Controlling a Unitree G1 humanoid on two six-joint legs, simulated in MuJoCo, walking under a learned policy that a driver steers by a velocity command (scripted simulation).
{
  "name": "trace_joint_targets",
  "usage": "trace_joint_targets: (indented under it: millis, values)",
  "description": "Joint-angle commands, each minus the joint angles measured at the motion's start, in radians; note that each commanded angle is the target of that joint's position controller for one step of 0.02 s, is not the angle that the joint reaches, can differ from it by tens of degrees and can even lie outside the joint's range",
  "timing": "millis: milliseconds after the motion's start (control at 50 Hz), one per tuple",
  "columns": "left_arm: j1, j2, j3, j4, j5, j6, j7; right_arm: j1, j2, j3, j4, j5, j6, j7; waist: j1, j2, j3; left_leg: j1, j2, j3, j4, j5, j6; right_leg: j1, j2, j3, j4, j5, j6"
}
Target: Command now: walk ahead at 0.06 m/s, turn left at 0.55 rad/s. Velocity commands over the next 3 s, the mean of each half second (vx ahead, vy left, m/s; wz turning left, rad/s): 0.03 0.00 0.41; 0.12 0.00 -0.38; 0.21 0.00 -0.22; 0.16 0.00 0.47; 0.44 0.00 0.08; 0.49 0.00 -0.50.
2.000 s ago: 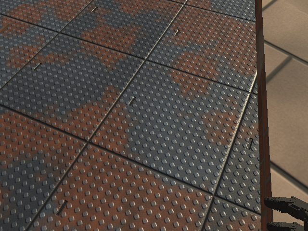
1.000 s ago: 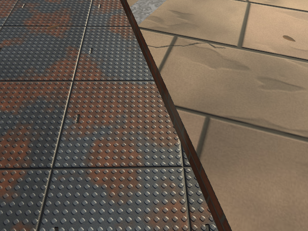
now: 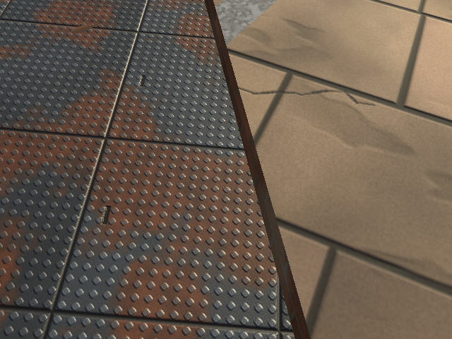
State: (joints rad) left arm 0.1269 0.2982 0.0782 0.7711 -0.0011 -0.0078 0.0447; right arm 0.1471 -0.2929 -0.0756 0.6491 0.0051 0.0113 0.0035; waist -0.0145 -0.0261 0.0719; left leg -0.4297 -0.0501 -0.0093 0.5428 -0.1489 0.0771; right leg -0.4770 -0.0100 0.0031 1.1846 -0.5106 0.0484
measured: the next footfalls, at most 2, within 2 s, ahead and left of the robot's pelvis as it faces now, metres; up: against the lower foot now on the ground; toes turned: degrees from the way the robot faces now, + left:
right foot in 0.34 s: +0.12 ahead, -0.13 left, +0.00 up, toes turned +17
left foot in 0.62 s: +0.03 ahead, +0.13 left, +0.00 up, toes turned +4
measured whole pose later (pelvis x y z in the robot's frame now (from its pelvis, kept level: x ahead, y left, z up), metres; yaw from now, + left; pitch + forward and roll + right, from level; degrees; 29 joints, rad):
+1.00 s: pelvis +0.06 -0.04 -0.01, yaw -3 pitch +1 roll +1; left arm 0.19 0.31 0.08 0.71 -0.02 -0.01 -0.03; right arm 0.28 -0.30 -0.10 0.70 0.01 -0.02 -0.01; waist -0.03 0.03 0.01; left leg -0.21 0.07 0.06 0.67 -0.45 -0.03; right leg -0.32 0.00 -0.03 0.64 -0.33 -0.05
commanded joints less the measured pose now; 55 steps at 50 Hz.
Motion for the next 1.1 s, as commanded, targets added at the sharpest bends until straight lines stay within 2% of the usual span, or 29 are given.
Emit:
trace_joint_targets:
  millis: [20, 120, 260, 320, 340, 360, 380, 400, 420, 460, 500, 540, 600, 620, 640, 680, 720, 760, 800, 880, 920, 940, 960, 980, 1000, 1020, 1040, 1080, 1100]
  values:
    - [0.055, 0.103, 0.034, -0.056, 0.011, 0.002, 0.016, -0.01, -0.135, -0.034, -0.084, -0.006, -0.009, -0.019, 0.031, 0.136, -0.168, 0.193, 0.22, -0.336, -0.238, 0.126, 0.155, -0.098, -0.014, 0.069, -0.032, 0.111, 0.003]
    - [0.018, 0.06, 0.019, -0.059, 0.006, 0.002, 0.009, 0.008, -0.164, -0.05, -0.095, -0.002, 0.003, -0.039, 0.013, 0.134, -0.196, 0.204, 0.187, -0.348, -0.221, 0.076, 0.146, -0.051, 0.015, 0.089, -0.285, 0.154, 0.036]
    - [-0.016, 0.081, 0.027, -0.067, -0.01, -0.019, -0.015, 0.007, -0.165, -0.058, -0.118, 0.004, 0.027, -0.031, -0.012, 0.179, -0.17, 0.2, 0.173, -0.483, -0.22, -0.078, 0.134, 0.056, 0.039, 0.108, -0.516, 0.148, 0.012]
    - [0.066, 0.091, 0.034, -0.04, -0.005, -0.035, -0.031, -0.007, -0.151, -0.051, -0.129, 0.018, 0.038, -0.034, 0.034, 0.165, -0.185, 0.187, 0.136, -0.468, -0.151, -0.025, 0.087, 0.212, 0.022, 0.08, -0.758, 0.291, -0.031]
    - [0.09, 0.127, 0.041, -0.036, 0.013, -0.036, -0.032, 0.029, -0.115, -0.039, -0.125, 0.011, 0.038, -0.036, 0.028, 0.101, -0.204, 0.124, 0.095, -0.406, -0.078, -0.096, 0.038, 0.315, -0.086, 0.15, -0.813, 0.366, -0.069]
    - [0.038, 0.198, 0.051, -0.045, 0.035, -0.028, -0.028, 0.062, -0.069, -0.026, -0.137, 0.001, 0.033, -0.033, -0.037, -0.131, -0.164, 0.0, -0.04, -0.225, 0.064, -0.257, -0.022, 0.329, -0.242, 0.346, -0.859, 0.46, -0.173]
    - [0.017, 0.137, 0.035, -0.058, 0.058, -0.029, -0.024, 0.027, -0.108, -0.035, -0.141, -0.012, 0.022, -0.031, -0.004, -0.248, -0.142, -0.01, -0.083, -0.168, 0.26, -0.423, -0.076, 0.245, -0.349, 0.501, -0.91, 0.546, -0.307]
    - [-0.019, 0.097, 0.02, -0.073, 0.045, -0.036, -0.021, 0.044, -0.146, -0.048, -0.125, -0.017, 0.016, -0.026, -0.008, -0.192, -0.139, -0.007, -0.059, -0.202, 0.411, -0.431, -0.105, 0.234, -0.345, 0.484, -0.89, 0.579, -0.331]
    - [-0.04, 0.08, 0.013, -0.072, 0.026, -0.039, -0.022, 0.068, -0.137, -0.049, -0.097, -0.017, 0.017, -0.023, -0.022, -0.135, -0.141, -0.01, -0.05, -0.201, 0.458, -0.405, -0.125, 0.251, -0.293, 0.412, -0.862, 0.6, -0.297]
    - [-0.045, 0.056, -0.002, -0.058, 0.002, -0.039, -0.031, 0.071, -0.065, -0.027, -0.076, -0.029, 0.022, -0.024, -0.026, -0.103, -0.131, -0.013, 0.02, -0.16, 0.353, -0.345, -0.162, 0.308, -0.22, 0.335, -0.829, 0.639, -0.234]
    - [-0.018, 0.095, 0.011, -0.047, -0.005, -0.017, -0.036, 0.011, -0.007, -0.006, -0.085, -0.021, 0.011, -0.02, 0.007, -0.137, -0.12, 0.068, 0.018, -0.077, 0.144, -0.308, -0.18, 0.326, -0.141, 0.278, -0.794, 0.744, -0.204]
    - [0.028, 0.157, 0.033, -0.046, -0.012, 0.002, -0.033, -0.001, -0.037, -0.021, -0.082, 0.003, 0.005, -0.025, 0.026, -0.17, -0.129, 0.116, -0.013, -0.037, -0.006, -0.215, -0.175, 0.371, -0.133, 0.313, -0.772, 0.808, -0.212]
    - [0.039, 0.165, 0.042, -0.059, -0.032, 0.005, -0.028, 0.044, -0.082, -0.041, -0.061, 0.008, 0.008, -0.037, 0.016, -0.161, -0.145, 0.248, -0.001, -0.036, -0.166, -0.039, -0.128, 0.331, -0.127, 0.367, -0.76, 0.744, -0.181]
    - [0.036, 0.144, 0.036, -0.064, -0.028, -0.001, -0.028, 0.064, -0.097, -0.045, -0.066, 0.001, 0.01, -0.042, 0.009, -0.13, -0.168, 0.329, 0.046, -0.05, -0.144, 0.036, -0.107, 0.263, -0.114, 0.357, -0.738, 0.696, -0.156]
    - [0.047, 0.112, 0.029, -0.076, -0.023, -0.01, -0.03, 0.074, -0.142, -0.058, -0.061, -0.012, 0.014, -0.046, 0.03, -0.01, -0.207, 0.404, 0.113, -0.083, -0.066, 0.189, -0.062, 0.175, -0.059, 0.284, -0.692, 0.609, -0.116]
    - [0.015, 0.089, 0.021, -0.077, -0.03, -0.018, -0.035, 0.086, -0.13, -0.064, -0.06, -0.03, 0.028, -0.033, -0.007, 0.185, -0.165, 0.387, 0.216, -0.194, -0.14, 0.213, 0.042, 0.037, 0.053, 0.128, -0.548, 0.284, -0.042]
    - [0.004, 0.107, 0.033, -0.089, -0.021, -0.005, -0.036, 0.058, -0.114, -0.055, -0.078, -0.031, 0.019, -0.038, -0.017, 0.255, -0.117, 0.361, 0.371, -0.318, -0.194, 0.334, 0.156, -0.06, 0.046, 0.067, -0.295, -0.069, -0.011]
    - [0.015, 0.114, 0.045, -0.094, -0.025, 0.02, -0.034, 0.059, -0.115, -0.049, -0.074, -0.018, -0.009, -0.045, -0.003, 0.177, -0.092, 0.361, 0.406, -0.316, -0.242, 0.177, 0.179, -0.151, -0.015, 0.077, -0.086, -0.083, 0.004]
    - [-0.022, 0.085, 0.029, -0.109, -0.027, 0.029, -0.041, 0.046, -0.118, -0.05, -0.056, 0.001, -0.028, -0.047, -0.015, 0.164, -0.032, 0.344, 0.345, -0.25, -0.311, -0.15, 0.132, -0.181, -0.053, 0.06, -0.159, 0.041, -0.003]
    - [-0.044, 0.062, 0.008, -0.138, -0.025, 0.01, -0.072, 0.051, -0.145, -0.061, -0.041, 0.006, -0.042, -0.034, -0.027, 0.176, -0.037, 0.271, 0.291, -0.111, -0.33, -0.193, 0.093, 0.027, -0.041, -0.027, -0.414, 0.072, -0.043]
    - [0.026, 0.08, 0.015, -0.122, -0.028, 0.004, -0.079, 0.055, -0.159, -0.066, -0.032, 0.02, -0.048, -0.019, 0.008, 0.158, -0.064, 0.238, 0.297, -0.076, -0.277, -0.189, 0.086, 0.162, -0.01, -0.071, -0.538, 0.137, -0.066]
    - [0.106, 0.084, 0.021, -0.091, -0.028, 0.003, -0.079, 0.04, -0.149, -0.062, -0.032, 0.026, -0.048, -0.015, 0.047, 0.137, -0.077, 0.184, 0.284, -0.043, -0.213, -0.198, 0.07, 0.276, 0.021, -0.104, -0.613, 0.203, -0.076]
    - [0.209, 0.111, 0.038, -0.054, -0.026, 0.004, -0.07, 0.048, -0.111, -0.049, -0.03, 0.016, -0.052, -0.012, 0.085, 0.088, -0.109, 0.103, 0.241, 0.013, -0.082, -0.149, 0.036, 0.428, 0.063, -0.108, -0.641, 0.208, -0.09]
    - [0.327, 0.182, 0.062, -0.039, -0.029, 0.001, -0.057, 0.02, -0.053, -0.03, -0.05, -0.006, -0.059, -0.009, 0.132, -0.092, -0.127, -0.06, 0.164, 0.127, 0.253, -0.172, -0.05, 0.575, -0.068, 0.129, -0.738, 0.202, -0.152]
    - [0.358, 0.32, 0.083, -0.068, -0.007, -0.022, -0.063, -0.036, -0.002, -0.011, -0.139, -0.013, -0.078, -0.016, 0.126, -0.311, -0.136, -0.403, -0.001, 0.056, 0.556, -0.451, -0.119, 0.658, -0.325, 0.745, -0.929, 0.051, -0.365]
    - [0.332, 0.243, 0.063, -0.075, -0.001, -0.046, -0.072, -0.049, -0.08, -0.025, -0.132, 0.025, -0.098, -0.011, 0.139, -0.153, -0.115, -0.488, 0.054, -0.079, 0.687, -0.426, -0.11, 0.633, -0.369, 0.791, -0.983, -0.085, -0.429]
    - [0.29, 0.189, 0.044, -0.079, -0.004, -0.057, -0.074, -0.038, -0.109, -0.031, -0.127, 0.041, -0.111, -0.001, 0.107, -0.14, -0.041, -0.523, 0.087, -0.081, 0.7, -0.333, -0.087, 0.586, -0.341, 0.711, -0.982, -0.105, -0.4]
    - [0.206, 0.138, 0.021, -0.101, -0.008, -0.053, -0.065, -0.019, -0.114, -0.034, -0.102, -0.004, -0.122, 0.0, 0.06, -0.052, 0.007, -0.46, 0.132, -0.072, 0.607, -0.175, -0.086, 0.475, -0.266, 0.538, -0.965, 0.066, -0.326]
    - [0.194, 0.147, 0.022, -0.066, 0.029, -0.029, -0.055, 0.024, -0.076, -0.006, -0.066, -0.104, -0.081, 0.025, 0.018, -0.027, 0.03, -0.305, 0.14, -0.02, 0.547, -0.111, -0.098, 0.353, -0.182, 0.385, -0.973, 0.347, -0.255]
Over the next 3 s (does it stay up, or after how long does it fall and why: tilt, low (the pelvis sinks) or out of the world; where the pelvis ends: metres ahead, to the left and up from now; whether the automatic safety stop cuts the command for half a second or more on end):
stays up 0.73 0.12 0.01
